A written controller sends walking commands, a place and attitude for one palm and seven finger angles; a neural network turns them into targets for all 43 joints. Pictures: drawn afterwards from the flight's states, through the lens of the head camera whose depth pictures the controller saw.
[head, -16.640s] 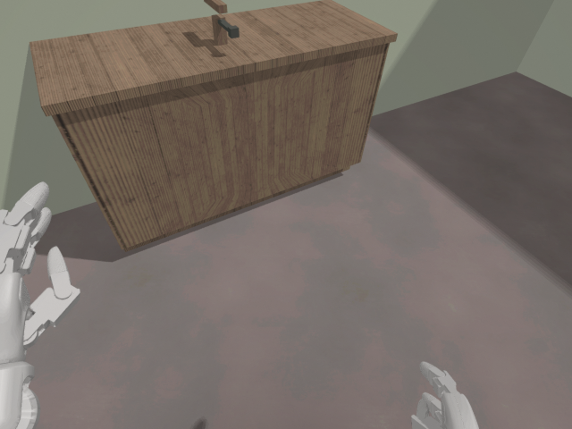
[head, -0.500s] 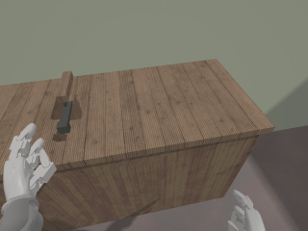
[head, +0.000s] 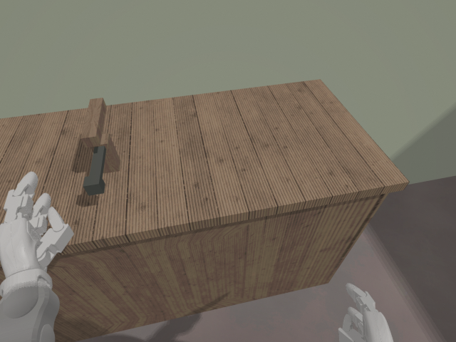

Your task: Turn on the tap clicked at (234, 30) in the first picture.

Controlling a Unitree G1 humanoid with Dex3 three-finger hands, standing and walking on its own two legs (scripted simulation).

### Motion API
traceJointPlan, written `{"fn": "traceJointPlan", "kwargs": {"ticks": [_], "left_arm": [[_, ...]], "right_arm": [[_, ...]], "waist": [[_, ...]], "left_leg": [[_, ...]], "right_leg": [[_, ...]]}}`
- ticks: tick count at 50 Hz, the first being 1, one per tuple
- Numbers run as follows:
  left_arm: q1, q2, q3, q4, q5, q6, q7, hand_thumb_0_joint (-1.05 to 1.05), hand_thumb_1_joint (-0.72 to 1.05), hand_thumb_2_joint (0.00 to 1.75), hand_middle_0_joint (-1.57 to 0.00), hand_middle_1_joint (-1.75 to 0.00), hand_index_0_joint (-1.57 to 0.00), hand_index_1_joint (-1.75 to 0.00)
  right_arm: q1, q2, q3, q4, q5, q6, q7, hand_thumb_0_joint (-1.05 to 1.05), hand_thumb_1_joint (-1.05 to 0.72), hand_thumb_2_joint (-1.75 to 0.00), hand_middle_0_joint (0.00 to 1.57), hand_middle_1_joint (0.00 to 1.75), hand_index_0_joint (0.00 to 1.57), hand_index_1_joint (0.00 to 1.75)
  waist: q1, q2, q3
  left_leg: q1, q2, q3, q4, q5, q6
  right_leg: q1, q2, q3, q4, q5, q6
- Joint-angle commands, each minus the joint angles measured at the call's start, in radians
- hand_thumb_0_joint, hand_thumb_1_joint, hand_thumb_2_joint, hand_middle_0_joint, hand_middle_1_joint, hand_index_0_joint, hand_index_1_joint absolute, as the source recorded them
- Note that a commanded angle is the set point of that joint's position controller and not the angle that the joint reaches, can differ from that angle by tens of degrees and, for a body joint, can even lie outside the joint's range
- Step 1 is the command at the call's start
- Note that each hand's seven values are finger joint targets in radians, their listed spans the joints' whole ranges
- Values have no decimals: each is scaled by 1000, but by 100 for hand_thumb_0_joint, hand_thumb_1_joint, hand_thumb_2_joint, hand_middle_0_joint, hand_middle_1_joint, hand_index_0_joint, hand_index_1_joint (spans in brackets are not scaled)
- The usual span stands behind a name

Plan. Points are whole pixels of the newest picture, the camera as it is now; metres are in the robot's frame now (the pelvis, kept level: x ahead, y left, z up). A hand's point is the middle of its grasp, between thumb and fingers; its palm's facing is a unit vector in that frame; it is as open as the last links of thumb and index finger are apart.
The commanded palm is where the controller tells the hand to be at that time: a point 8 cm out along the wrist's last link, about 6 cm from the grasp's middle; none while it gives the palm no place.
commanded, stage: reach beside the lever's end, fingers flat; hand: left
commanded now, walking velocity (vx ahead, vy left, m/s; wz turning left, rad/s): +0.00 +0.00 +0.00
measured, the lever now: (94, 185) +0.36 +0.30 +0.08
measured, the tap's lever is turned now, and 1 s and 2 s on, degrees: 0 0 2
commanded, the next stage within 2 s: push the lever round in 1.16 s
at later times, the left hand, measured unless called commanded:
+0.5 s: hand (71, 209) +0.29 +0.31 +0.09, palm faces +0.55 -0.83 -0.09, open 7.7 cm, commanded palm +0.25 +0.35 +0.08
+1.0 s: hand (72, 201) +0.32 +0.33 +0.07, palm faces +0.54 -0.84 -0.09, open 7.8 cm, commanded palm +0.27 +0.36 +0.07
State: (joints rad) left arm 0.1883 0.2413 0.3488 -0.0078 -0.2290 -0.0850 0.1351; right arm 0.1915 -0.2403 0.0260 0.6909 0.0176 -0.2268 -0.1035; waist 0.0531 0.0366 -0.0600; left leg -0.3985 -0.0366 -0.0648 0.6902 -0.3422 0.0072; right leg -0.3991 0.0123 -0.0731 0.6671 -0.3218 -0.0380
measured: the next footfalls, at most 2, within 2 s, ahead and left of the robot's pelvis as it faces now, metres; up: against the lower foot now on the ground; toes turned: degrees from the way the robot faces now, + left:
none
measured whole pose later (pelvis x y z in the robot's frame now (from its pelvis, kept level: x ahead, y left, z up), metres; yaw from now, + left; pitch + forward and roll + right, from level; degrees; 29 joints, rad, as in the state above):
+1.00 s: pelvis +0.01 +0.01 -0.01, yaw -1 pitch +9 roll -1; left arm -0.09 0.35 0.50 0.43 -0.21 -0.24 0.04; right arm 0.27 -0.26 0.00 0.69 0.01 -0.12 -0.09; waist 0.00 0.03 -0.08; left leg -0.54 -0.02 -0.05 0.77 -0.38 0.02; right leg -0.53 0.03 -0.06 0.72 -0.34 -0.03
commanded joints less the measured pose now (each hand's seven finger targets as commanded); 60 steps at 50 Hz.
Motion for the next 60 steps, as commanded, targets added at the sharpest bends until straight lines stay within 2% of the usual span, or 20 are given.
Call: {"fn": "traceJointPlan", "kwargs": {"ticks": [1, 3, 6, 8, 10, 13, 17, 19, 23, 24, 26, 28, 35, 38, 39, 42, 44, 47, 51, 60], "left_arm": [[-207, 198, 69, -182, 7, -94, -9, 0, 90, 90, -17, -22, -17, -22], [-207, 231, 105, -167, 13, -94, -5, 0, 90, 90, -17, -21, -17, -21], [-247, 207, 73, -156, 15, -97, -4, 0, 90, 90, -17, -20, -17, -20], [-236, 244, 117, -119, 21, -99, 5, 0, 90, 90, -17, -20, -17, -20], [-282, 210, 79, -112, 21, -107, 4, 0, 90, 90, -16, -19, -16, -19], [-289, 276, 142, -61, 26, -116, 6, 0, 90, 90, -16, -19, -16, -19], [-389, 269, 118, -26, 27, -135, -8, 0, 90, 90, -16, -18, -16, -18], [-384, 288, 141, 11, 27, -141, -11, 0, 90, 90, -16, -17, -16, -17], [-412, 315, 159, 88, 28, -144, -29, 0, 90, 90, -15, -16, -15, -16], [-449, 286, 126, 96, 26, -143, -36, 0, 90, 90, -15, -16, -15, -16], [-466, 340, 173, 142, 19, -146, -42, 0, 90, 90, -15, -15, -15, -15], [-495, 371, 196, 146, 30, -157, -45, 0, 90, 90, -15, -15, -15, -15], [-531, 372, 193, 223, 28, -194, -72, 0, 90, 90, -15, -15, -15, -15], [-528, 428, 241, 261, 30, -197, -84, 0, 90, 90, -15, -15, -15, -15], [-536, 395, 211, 244, 27, -200, -88, 0, 90, 90, -15, -15, -15, -15], [-507, 404, 228, 245, 19, -209, -92, 0, 90, 90, -15, -15, -15, -15], [-520, 414, 233, 217, 25, -225, -91, 0, 90, 90, -15, -15, -15, -15], [-461, 386, 223, 223, 17, -227, -90, 0, 90, 90, -15, -15, -15, -15], [-479, 357, 191, 195, 17, -225, -86, 0, 90, 90, -15, -15, -15, -15], [-437, 384, 230, 173, 27, -222, -62, 0, 90, 90, -15, -15, -15, -15]], "right_arm": [[-93, -132, -44, -145, 1, -58, -6, 0, -90, -90, 20, 30, 20, 30], [-92, -133, -46, -143, 3, -55, -8, 0, -90, -90, 20, 30, 20, 30], [-93, -132, -44, -148, 1, -50, -5, 0, -90, -90, 20, 30, 20, 30], [-88, -135, -48, -142, 1, -45, -6, 0, -90, -90, 20, 30, 20, 30], [-89, -134, -46, -146, -1, -40, -4, 0, -90, -90, 20, 30, 20, 30], [-82, -142, -49, -139, -4, -29, -7, 0, -90, -90, 20, 30, 20, 30], [-77, -139, -48, -136, -4, -20, -10, 0, -90, -90, 20, 30, 20, 30], [-61, -144, -51, -131, -6, -16, -10, 0, -90, -90, 20, 30, 20, 30], [-52, -149, -51, -127, 1, -4, -12, 0, -90, -90, 20, 30, 20, 30], [-47, -150, -49, -131, 0, -1, -11, 0, -90, -90, 20, 30, 20, 30], [-35, -157, -54, -125, -1, 6, -13, 0, -90, -90, 20, 30, 20, 30], [-30, -155, -54, -124, -1, 14, -14, 0, -90, -90, 20, 30, 20, 30], [14, -161, -64, -119, -4, 36, -3, 0, -90, -90, 20, 30, 20, 30], [26, -166, -66, -117, -1, 50, -3, 0, -90, -90, 20, 30, 20, 30], [28, -164, -67, -125, -3, 51, 1, 0, -90, -90, 20, 30, 20, 30], [38, -167, -72, -131, -5, 57, 5, 0, -90, -90, 20, 30, 20, 30], [43, -164, -74, -127, -4, 60, 8, 0, -90, -90, 20, 30, 20, 30], [45, -165, -78, -130, -5, 60, 12, 0, -90, -90, 20, 30, 20, 30], [35, -164, -77, -132, -2, 58, 10, 0, -90, -90, 20, 30, 20, 30], [24, -154, -75, -135, -6, 65, 11, 0, -90, -90, 20, 30, 20, 30]], "waist": [[-15, -1, -146], [-5, 19, -155], [-12, 32, -152], [-5, 19, -149], [-18, 13, -152], [-12, 8, -161], [-27, 47, -175], [-26, 12, -203], [-28, 20, -173], [-40, 12, -178], [-35, -11, -191], [-32, 43, -208], [-48, 23, -236], [-37, 47, -238], [-44, 53, -255], [-39, 20, -275], [-40, 65, -288], [-41, 36, -265], [-47, 58, -252], [-34, 45, -257]], "left_leg": [[24, 9, -5, -111, 157, 1], [22, 9, -3, -112, 173, -1], [21, 8, -5, -111, 170, -5], [10, 11, -5, -110, 170, -4], [9, 9, -5, -107, 150, -3], [-7, 9, 0, -99, 148, 4], [-3, 8, -1, -94, 133, 3], [-6, 7, -2, -85, 155, 6], [-36, 10, -2, -83, 143, 9], [-35, 6, -2, -79, 135, 12], [-53, 6, -1, -75, 121, 15], [-48, 5, 4, -66, 147, 16], [-58, 9, 4, -39, 193, 16], [-77, 8, 6, -35, 203, 18], [-63, 7, 9, -33, 208, 19], [-69, 9, 8, -28, 225, 20], [-52, 13, 4, -23, 262, 16], [-57, 16, 1, -26, 256, 13], [-51, 17, -4, -33, 228, 8], [-59, 18, -1, -33, 250, 2]], "right_leg": [[74, -10, 28, -101, 131, 10], [85, -12, 29, -98, 143, 8], [72, -11, 27, -93, 135, 7], [73, -9, 28, -93, 134, 7], [58, -9, 28, -91, 119, 10], [63, -8, 35, -91, 121, 11], [50, -6, 38, -83, 112, 8], [64, -5, 38, -75, 141, 10], [51, -4, 39, -74, 133, 10], [40, -4, 39, -72, 131, 12], [47, -2, 45, -73, 123, 14], [55, -4, 51, -66, 149, 12], [44, 4, 48, -39, 206, 14], [52, 2, 52, -35, 217, 12], [49, 3, 51, -33, 222, 14], [62, 7, 51, -28, 241, 16], [62, 7, 51, -18, 263, 12], [44, 13, 43, -20, 244, 12], [21, 12, 40, -22, 205, 11], [45, 11, 40, -17, 226, 10]]}}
